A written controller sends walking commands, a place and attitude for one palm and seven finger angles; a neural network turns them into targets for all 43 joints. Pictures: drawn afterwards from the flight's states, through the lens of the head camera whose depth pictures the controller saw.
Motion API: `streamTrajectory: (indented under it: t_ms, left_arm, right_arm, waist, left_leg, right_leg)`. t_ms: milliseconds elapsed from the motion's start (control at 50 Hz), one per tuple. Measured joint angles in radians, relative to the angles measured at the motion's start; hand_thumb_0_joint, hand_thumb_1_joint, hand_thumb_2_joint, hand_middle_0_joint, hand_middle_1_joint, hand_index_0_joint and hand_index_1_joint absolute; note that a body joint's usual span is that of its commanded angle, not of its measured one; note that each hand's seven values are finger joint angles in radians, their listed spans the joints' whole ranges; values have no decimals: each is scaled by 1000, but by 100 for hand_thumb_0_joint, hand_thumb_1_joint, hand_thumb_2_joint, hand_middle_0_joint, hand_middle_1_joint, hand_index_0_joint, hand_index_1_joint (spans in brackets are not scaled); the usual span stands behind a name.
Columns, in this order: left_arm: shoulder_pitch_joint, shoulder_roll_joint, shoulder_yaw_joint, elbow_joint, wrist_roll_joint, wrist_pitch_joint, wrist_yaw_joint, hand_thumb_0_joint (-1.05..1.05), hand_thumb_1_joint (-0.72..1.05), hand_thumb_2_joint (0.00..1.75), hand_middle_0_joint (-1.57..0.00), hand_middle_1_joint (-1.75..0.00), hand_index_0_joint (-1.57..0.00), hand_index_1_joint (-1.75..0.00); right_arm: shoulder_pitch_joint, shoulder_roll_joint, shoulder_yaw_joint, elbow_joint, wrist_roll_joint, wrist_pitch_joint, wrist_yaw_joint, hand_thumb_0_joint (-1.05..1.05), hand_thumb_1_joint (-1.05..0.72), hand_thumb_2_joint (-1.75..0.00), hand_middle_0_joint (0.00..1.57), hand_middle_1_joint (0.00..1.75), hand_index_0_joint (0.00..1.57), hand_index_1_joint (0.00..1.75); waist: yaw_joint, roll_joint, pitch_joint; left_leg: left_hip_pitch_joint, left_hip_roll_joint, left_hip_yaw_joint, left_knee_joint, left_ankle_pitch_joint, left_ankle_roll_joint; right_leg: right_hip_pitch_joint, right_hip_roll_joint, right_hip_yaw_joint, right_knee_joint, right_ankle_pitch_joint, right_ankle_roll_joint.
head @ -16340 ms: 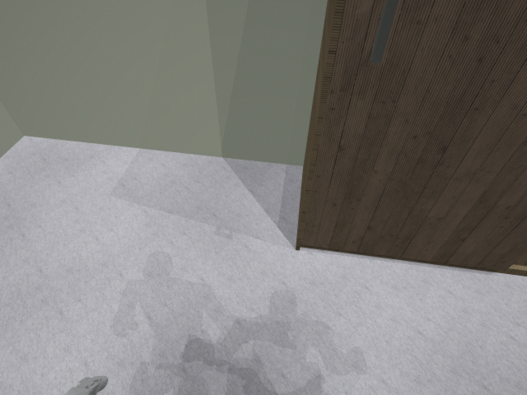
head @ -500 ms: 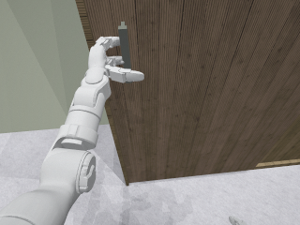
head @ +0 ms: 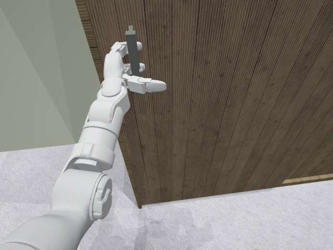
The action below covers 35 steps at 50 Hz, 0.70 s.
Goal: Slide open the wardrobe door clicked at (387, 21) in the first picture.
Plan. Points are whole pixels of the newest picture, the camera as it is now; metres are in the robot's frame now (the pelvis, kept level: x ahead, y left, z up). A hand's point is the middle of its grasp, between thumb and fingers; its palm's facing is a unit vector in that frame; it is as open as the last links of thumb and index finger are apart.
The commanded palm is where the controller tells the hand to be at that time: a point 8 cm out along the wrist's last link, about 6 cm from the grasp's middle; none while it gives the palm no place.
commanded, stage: slide the fingers in behind the handle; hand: left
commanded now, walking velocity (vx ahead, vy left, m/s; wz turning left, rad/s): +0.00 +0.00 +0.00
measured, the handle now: (135, 62) +0.50 +0.09 +0.22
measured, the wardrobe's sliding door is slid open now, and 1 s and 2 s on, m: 0.00 0.00 0.00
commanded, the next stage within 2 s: grip the handle and tug to test in 0.58 s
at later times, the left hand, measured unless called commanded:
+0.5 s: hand (144, 72) +0.45 +0.06 +0.23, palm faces +0.12 -0.99 +0.01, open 14.0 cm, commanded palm +0.42 +0.11 +0.22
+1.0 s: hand (143, 71) +0.46 +0.06 +0.23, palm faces +0.12 -0.99 +0.02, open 11.5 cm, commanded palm +0.42 +0.12 +0.22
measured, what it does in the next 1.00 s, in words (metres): stands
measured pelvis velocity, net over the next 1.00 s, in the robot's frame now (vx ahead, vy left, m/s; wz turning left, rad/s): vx -0.01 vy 0.00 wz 0.00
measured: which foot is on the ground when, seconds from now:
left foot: down 0.00-1.00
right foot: down 0.00-1.00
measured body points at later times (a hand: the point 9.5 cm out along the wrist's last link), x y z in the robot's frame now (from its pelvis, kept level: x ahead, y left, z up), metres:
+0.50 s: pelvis -0.01 -0.01 +0.00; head -0.01 -0.02 +0.45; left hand +0.43 +0.11 +0.23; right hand +0.11 -0.25 -0.12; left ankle +0.03 +0.12 -0.74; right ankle -0.06 -0.07 -0.74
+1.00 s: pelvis -0.01 +0.00 +0.00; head -0.01 -0.02 +0.45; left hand +0.44 +0.12 +0.23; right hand +0.08 -0.25 -0.13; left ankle +0.03 +0.12 -0.74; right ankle -0.06 -0.07 -0.74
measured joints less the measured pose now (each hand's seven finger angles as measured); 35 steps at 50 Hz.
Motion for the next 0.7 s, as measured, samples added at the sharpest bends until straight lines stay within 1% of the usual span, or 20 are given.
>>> streamTrajectory:
  t_ms: [80, 240, 380, 580, 700]
  left_arm:
    - [2, -8, -6, -4, 9, 14, 11, -1, -50, 30, -30, -120, -30, -120]
    - [21, -30, -28, -42, 6, 29, 22, -1, -50, 30, -30, -120, -30, -120]
    - [1, -28, -27, -18, 10, 39, 32, -1, -50, 30, -28, -120, -30, -120]
    - [-38, -18, -19, 37, 10, 13, 30, -1, -50, 30, -29, -120, -30, -120]
    - [-46, -12, -12, 62, 10, -5, 26, -1, -50, 30, -30, -120, -30, -120]
  right_arm:
    - [-9, 1, 0, -4, -1, 6, 3, 1, -90, -90, 20, 30, 20, 30]
    - [-28, 3, -1, -10, -1, 12, 4, 1, -90, -90, 20, 30, 20, 30]
    - [-41, 6, 4, -11, -2, 17, 2, 1, -90, -90, 20, 30, 20, 30]
    - [-26, 2, 4, 2, -5, 13, -1, 1, -90, -90, 20, 30, 20, 30]
    - [-7, -2, 1, 13, -6, 10, 0, 1, -90, -90, 20, 30, 20, 30]
  waist:
    - [1, 0, -1]
    - [9, 0, -1]
    - [8, 0, 3]
    - [4, -1, 11]
    - [-3, 2, 10]
  left_leg:
    - [3, -1, -1, 0, -1, 0]
    - [13, -2, -6, -2, 2, -3]
    - [14, -1, -11, -3, 7, -5]
    - [-1, 1, -16, -3, 15, -7]
    - [-7, 1, -16, -1, 16, -7]
  right_leg:
    - [3, -1, -1, 1, -2, 0]
    - [14, 0, -6, 1, -2, -2]
    - [13, 1, -11, 5, -1, -5]
    - [-2, 3, -16, 9, 3, -7]
    - [-8, 4, -15, 10, 4, -6]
